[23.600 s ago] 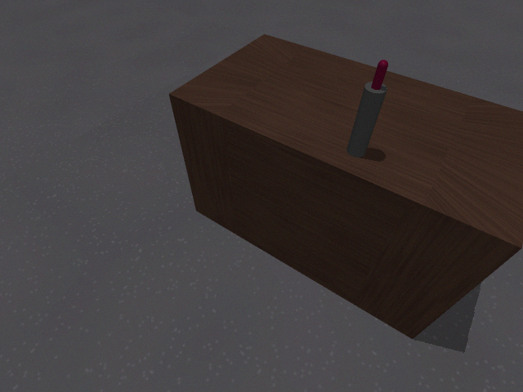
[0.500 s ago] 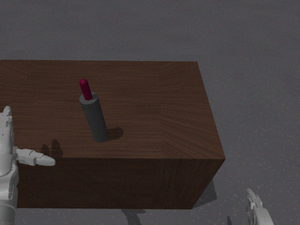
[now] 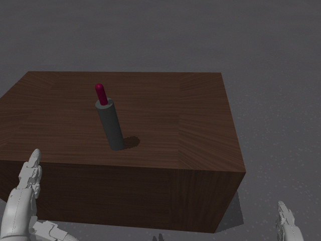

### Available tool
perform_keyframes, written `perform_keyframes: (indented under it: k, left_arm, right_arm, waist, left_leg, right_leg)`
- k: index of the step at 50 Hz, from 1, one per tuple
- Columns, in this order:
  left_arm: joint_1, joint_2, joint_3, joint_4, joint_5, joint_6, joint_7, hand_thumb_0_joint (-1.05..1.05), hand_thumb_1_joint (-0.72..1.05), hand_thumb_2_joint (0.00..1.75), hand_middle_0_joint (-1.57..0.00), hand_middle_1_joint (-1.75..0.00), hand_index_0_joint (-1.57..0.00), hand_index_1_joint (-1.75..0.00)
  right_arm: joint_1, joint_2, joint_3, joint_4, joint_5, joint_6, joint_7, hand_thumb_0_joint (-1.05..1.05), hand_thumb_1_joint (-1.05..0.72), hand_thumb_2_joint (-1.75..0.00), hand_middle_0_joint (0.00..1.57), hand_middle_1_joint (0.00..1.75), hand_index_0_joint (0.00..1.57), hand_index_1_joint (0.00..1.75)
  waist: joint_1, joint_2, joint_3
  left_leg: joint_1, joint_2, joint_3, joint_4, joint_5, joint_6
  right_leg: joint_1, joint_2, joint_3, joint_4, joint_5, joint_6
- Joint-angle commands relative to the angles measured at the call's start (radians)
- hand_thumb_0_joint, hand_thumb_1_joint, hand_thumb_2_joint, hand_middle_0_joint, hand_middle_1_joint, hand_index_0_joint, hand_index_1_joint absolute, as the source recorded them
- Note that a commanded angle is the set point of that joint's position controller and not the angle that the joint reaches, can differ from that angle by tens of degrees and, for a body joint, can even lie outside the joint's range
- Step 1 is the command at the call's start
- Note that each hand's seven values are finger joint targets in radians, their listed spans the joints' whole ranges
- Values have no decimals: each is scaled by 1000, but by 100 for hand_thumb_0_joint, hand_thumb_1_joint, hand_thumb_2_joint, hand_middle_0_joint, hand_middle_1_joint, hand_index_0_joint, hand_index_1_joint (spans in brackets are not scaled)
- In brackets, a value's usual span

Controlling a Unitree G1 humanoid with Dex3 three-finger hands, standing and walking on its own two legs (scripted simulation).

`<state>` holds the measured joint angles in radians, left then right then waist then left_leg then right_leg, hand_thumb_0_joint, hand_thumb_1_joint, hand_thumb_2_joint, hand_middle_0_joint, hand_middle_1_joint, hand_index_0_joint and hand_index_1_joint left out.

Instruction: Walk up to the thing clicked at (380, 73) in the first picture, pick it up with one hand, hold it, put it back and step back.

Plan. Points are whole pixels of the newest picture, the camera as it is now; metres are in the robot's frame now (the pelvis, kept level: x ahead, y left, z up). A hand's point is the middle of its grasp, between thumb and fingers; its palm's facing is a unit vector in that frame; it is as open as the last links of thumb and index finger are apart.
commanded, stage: sink last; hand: left
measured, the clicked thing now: (109, 119) +0.46 +0.21 +0.05
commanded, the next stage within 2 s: home in 0.22 s
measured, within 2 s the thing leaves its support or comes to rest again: neither
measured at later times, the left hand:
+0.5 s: hand (44, 210) +0.18 +0.27 +0.05, palm faces +0.36 -0.85 -0.40, open 17.4 cm
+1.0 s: hand (103, 223) +0.19 +0.18 -0.06, palm faces +0.08 -0.98 -0.20, open 17.6 cm
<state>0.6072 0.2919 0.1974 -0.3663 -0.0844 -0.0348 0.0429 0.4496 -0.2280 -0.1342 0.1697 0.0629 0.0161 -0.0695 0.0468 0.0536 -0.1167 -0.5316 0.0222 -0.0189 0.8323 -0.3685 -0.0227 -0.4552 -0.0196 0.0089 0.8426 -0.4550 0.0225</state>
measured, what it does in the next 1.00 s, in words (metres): stands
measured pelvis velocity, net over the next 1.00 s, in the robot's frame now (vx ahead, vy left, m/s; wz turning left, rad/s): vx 0.01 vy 0.01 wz -0.02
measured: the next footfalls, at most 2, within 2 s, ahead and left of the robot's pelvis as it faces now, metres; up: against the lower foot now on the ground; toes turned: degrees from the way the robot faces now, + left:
none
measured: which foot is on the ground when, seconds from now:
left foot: down 0.00-1.00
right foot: down 0.00-1.00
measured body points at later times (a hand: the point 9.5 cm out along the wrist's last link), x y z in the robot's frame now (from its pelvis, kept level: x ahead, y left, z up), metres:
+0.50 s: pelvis -0.01 +0.00 +0.00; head +0.00 -0.01 +0.45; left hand +0.15 +0.31 +0.08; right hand +0.15 -0.26 -0.04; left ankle +0.04 +0.13 -0.70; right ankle -0.01 -0.13 -0.70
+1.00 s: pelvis +0.01 +0.01 -0.01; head +0.03 +0.02 +0.44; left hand +0.18 +0.23 -0.05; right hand +0.16 -0.22 -0.05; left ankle +0.04 +0.13 -0.70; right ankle -0.01 -0.13 -0.70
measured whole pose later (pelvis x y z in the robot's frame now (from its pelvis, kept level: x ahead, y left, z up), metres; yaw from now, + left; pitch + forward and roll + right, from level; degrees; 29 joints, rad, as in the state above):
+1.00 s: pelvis +0.01 +0.01 -0.01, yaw -1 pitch +8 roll -1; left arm 0.43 0.20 0.00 0.11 -0.03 0.01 0.07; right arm 0.44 -0.19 0.00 0.13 0.02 0.03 -0.08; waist 0.00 -0.01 -0.11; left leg -0.66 0.03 -0.01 0.94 -0.43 -0.02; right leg -0.58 -0.01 0.03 0.93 -0.50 0.03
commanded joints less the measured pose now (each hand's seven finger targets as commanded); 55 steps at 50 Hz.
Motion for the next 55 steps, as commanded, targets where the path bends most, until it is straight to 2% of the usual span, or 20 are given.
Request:
perform_keyframes:
  k: [1,2,7,10,14,16,19,22,26,31,33,36,39,40,41,43,47,51,53,55]
  left_arm:
    - [-82,193,186,-178,-1,-81,12,0,-47,1,-4,-5,-5,-4]
    - [-65,190,198,-150,-1,-85,10,0,-47,1,-4,-5,-5,-3]
    - [-77,214,261,19,-4,-103,7,0,-51,2,-5,-5,-5,-4]
    - [-129,232,276,61,-7,-123,4,0,-53,2,-5,-6,-6,-5]
    - [-165,221,238,26,3,-144,11,0,-57,3,-7,-6,-7,-6]
    - [-196,256,255,-2,8,-148,25,0,-59,4,-8,-6,-7,-7]
    - [-173,262,262,0,15,-139,38,0,-56,5,-5,-5,-5,-5]
    - [-117,192,198,64,17,-132,34,0,-55,6,-5,-6,-5,-6]
    - [-116,83,74,138,25,-137,12,0,-54,6,-5,-6,-5,-6]
    - [-101,52,7,210,34,-106,4,0,-56,6,-5,-5,-5,-5]
    - [-134,69,2,185,38,-93,9,0,-59,4,-5,-5,-5,-5]
    - [-182,39,-54,203,46,-63,16,0,-61,2,-4,-4,-4,-4]
    - [-208,9,-100,263,53,-45,24,0,-58,4,-5,-5,-5,-5]
    - [-266,39,-95,207,55,-51,28,0,-59,4,-5,-5,-5,-5]
    - [-232,4,-129,277,57,-41,27,0,-59,3,-4,-5,-4,-5]
    - [-236,32,-109,242,58,-36,37,0,-57,4,-5,-5,-5,-5]
    - [-135,20,-117,306,56,-6,42,0,-61,2,-4,-4,-4,-4]
    - [-157,22,-125,252,50,6,42,0,-61,1,-4,-4,-4,-4]
    - [-137,-13,-158,315,52,11,37,0,-61,1,-4,-4,-4,-4]
    - [-168,-10,-152,291,51,6,35,0,-60,2,-4,-4,-4,-4]
  right_arm:
    - [-18,-115,-66,-184,-9,-61,-9,0,56,-4,6,5,5,5]
    - [-28,-104,-47,-202,-10,-66,-4,0,56,-4,6,5,5,5]
    - [-58,-125,-75,-166,-16,-67,2,0,54,-5,6,5,5,5]
    - [-67,-105,-45,-154,-16,-71,7,0,53,-5,6,5,5,5]
    - [-56,-137,-51,-210,-19,-92,-6,0,50,-6,6,5,5,5]
    - [-55,-179,-91,-193,-20,-96,-19,0,48,-7,6,5,5,5]
    - [-19,-125,-40,-128,-22,-99,-21,0,24,-31,12,16,12,16]
    - [-24,-44,47,-77,-23,-97,-9,0,0,-45,12,17,12,17]
    - [-109,4,132,-123,-27,-101,3,0,-23,-51,13,19,13,19]
    - [-46,-141,1,-164,-34,-97,-10,0,-58,-73,17,25,17,25]
    - [-38,-158,-31,-156,-34,-92,-15,0,-72,-80,18,27,18,27]
    - [-37,-116,3,-165,-36,-85,-12,0,-88,-89,20,30,20,30]
    - [-67,-33,100,-207,-31,-74,-10,0,-90,-90,20,30,20,30]
    - [-46,-34,97,-204,-34,-69,-16,0,-90,-90,20,30,20,30]
    - [-54,-21,119,-215,-36,-65,-15,0,-90,-90,20,30,20,30]
    - [-47,-33,111,-206,-42,-55,-19,0,-90,-90,20,30,20,30]
    - [-35,-73,73,-213,-48,-34,-21,0,-90,-90,20,30,20,30]
    - [-51,-73,69,-236,-43,-16,-15,0,-90,-90,20,30,20,30]
    - [-59,-78,63,-266,-41,-9,-13,0,-89,-90,20,30,20,30]
    - [-63,-74,70,-304,-38,-6,-13,0,-89,-90,20,30,20,30]
  waist:
    - [-10,-91,53]
    - [1,-81,49]
    - [16,-79,80]
    - [14,-96,83]
    - [-16,-82,-31]
    - [-20,-49,-64]
    - [-2,-11,-48]
    - [11,-8,38]
    - [7,-36,48]
    - [-49,-71,-31]
    - [-56,-38,-81]
    - [-61,-47,-111]
    - [-40,-28,-106]
    - [-48,-26,-129]
    - [-46,-20,-101]
    - [-22,37,-119]
    - [-15,42,-115]
    - [-19,4,-89]
    - [-39,-74,-64]
    - [-47,-109,-88]
  left_leg:
    - [49,-29,65,-128,-6,33]
    - [44,-32,68,-122,0,32]
    - [7,-35,67,-114,-18,30]
    - [-7,-32,60,-102,-45,29]
    - [59,-30,58,-99,23,35]
    - [88,-28,58,-109,43,33]
    - [80,-30,62,-115,61,30]
    - [33,-29,59,-130,30,30]
    - [8,-28,59,-119,40,32]
    - [64,-18,46,-111,70,30]
    - [94,-16,42,-98,118,25]
    - [89,-4,25,-79,150,22]
    - [46,-9,36,-65,128,20]
    - [63,-9,44,-56,143,20]
    - [36,-11,45,-55,125,20]
    - [31,-12,44,-58,131,15]
    - [27,-10,46,-49,170,11]
    - [14,-6,50,-46,161,13]
    - [1,-4,49,-35,147,20]
    - [-1,-5,50,-19,160,26]
  right_leg:
    - [-107,12,-33,-198,27,-7]
    - [-101,8,-24,-202,27,-7]
    - [-111,-1,-1,-201,-8,-5]
    - [-127,-10,23,-210,-66,0]
    - [-88,-4,22,-183,33,2]
    - [-79,5,5,-163,71,-3]
    - [-79,12,-8,-156,97,-10]
    - [-98,17,-31,-154,63,-16]
    - [-107,19,-38,-142,76,-16]
    - [-129,34,-50,-108,115,-15]
    - [-133,36,-52,-88,157,-17]
    - [-137,39,-59,-55,178,-19]
    - [-135,28,-47,-55,158,-23]
    - [-129,25,-41,-57,178,-20]
    - [-131,23,-40,-56,163,-21]
    - [-124,22,-37,-45,165,-29]
    - [-116,26,-39,-39,197,-30]
    - [-128,29,-42,-46,192,-24]
    - [-143,31,-42,-50,189,-16]
    - [-136,29,-38,-48,216,-11]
